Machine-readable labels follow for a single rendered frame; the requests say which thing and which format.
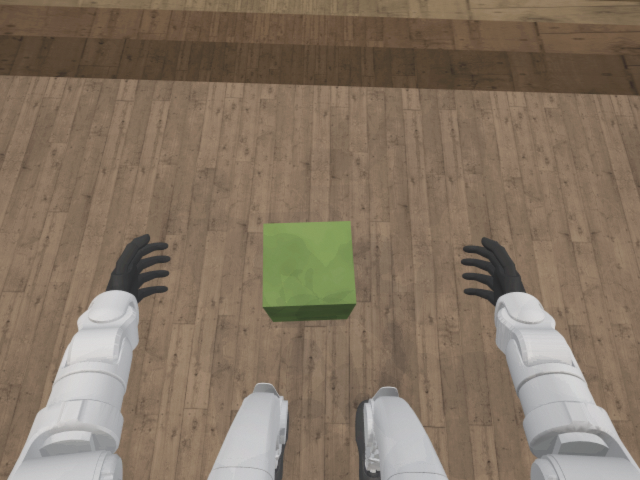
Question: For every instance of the right robot forearm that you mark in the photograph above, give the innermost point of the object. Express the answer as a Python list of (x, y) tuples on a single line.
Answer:
[(561, 416)]

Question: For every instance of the right robot foot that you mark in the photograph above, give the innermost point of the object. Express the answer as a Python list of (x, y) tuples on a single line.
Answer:
[(360, 440)]

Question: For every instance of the right robot shin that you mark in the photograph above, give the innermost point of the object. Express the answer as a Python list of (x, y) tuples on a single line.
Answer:
[(372, 458)]

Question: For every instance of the left robot hand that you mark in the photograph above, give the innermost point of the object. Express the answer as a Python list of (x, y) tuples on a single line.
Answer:
[(126, 275)]

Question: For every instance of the left robot forearm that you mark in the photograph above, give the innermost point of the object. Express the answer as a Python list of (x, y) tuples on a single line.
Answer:
[(83, 412)]

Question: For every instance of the carton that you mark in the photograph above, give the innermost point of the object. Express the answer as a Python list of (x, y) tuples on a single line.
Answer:
[(308, 271)]

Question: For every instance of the right robot hand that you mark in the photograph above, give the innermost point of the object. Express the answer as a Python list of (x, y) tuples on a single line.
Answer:
[(504, 277)]

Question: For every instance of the robot left upper arm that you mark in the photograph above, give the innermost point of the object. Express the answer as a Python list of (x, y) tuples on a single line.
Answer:
[(93, 465)]

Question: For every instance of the robot right upper arm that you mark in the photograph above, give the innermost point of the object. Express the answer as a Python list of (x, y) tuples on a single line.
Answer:
[(577, 467)]

